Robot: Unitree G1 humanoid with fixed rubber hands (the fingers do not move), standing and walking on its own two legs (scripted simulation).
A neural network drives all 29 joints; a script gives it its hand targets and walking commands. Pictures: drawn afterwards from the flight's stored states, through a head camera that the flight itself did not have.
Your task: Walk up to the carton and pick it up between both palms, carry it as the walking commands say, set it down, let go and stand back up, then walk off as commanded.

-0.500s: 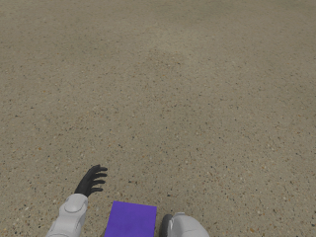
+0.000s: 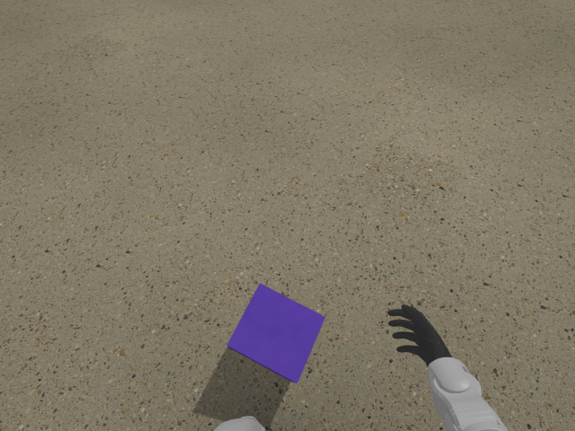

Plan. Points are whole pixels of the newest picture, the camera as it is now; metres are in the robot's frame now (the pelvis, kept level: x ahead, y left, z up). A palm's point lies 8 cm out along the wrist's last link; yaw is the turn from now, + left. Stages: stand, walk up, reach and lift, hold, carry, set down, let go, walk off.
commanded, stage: walk off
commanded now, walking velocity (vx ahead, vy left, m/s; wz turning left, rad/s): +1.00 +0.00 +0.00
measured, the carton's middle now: (275, 333) +0.44 +0.12 -0.64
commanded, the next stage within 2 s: stand in 1.46 s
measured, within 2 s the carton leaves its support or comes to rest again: neither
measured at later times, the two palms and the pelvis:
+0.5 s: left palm (222, 226) +0.49 +0.21 -0.11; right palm (474, 198) +0.60 -0.31 -0.10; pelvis +0.49 -0.05 +0.01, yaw +1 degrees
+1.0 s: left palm (249, 59) +1.10 +0.26 -0.09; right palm (428, 107) +0.91 -0.26 -0.11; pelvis +0.97 +0.01 +0.02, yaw +0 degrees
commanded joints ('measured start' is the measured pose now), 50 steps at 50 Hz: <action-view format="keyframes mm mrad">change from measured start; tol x32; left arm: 1 -310 181 42 -230 -37 -50 15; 13 -429 129 21 -333 26 25 -83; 17 102 382 107 -175 71 48 -19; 50 -511 62 18 -346 44 41 -71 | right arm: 1 671 -317 -116 181 -5 15 -28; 34 -62 -56 -5 -106 35 37 36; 40 677 -323 -120 127 -10 28 -39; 50 522 -82 -46 199 51 -33 -18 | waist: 1 -367 5 -380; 9 -44 117 168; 16 236 68 -180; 18 33 -433 -384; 21 -81 -20 -67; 34 -67 -78 103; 41 -301 226 -426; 50 -110 38 93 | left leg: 1 1079 450 -577 -116 549 176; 12 152 162 -37 -561 518 72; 15 274 175 -3 -85 944 33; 16 168 145 -25 243 812 24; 17 -11 3 -72 762 -63 1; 19 -296 -18 -300 1000 -196 19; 32 -307 103 -79 152 114 -55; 38 353 -71 -11 -78 105 60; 41 954 431 -916 -281 -221 158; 50 221 137 -191 -484 289 51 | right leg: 1 -885 -14 136 704 -14 -32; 15 28 89 -129 -151 279 -26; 18 389 -389 820 -534 -225 -103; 27 -277 -161 194 -735 115 -97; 37 149 -194 -36 -446 1407 -61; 39 -180 -140 -54 53 1095 -44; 41 -714 84 117 665 -70 -36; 50 -730 -119 2 307 261 37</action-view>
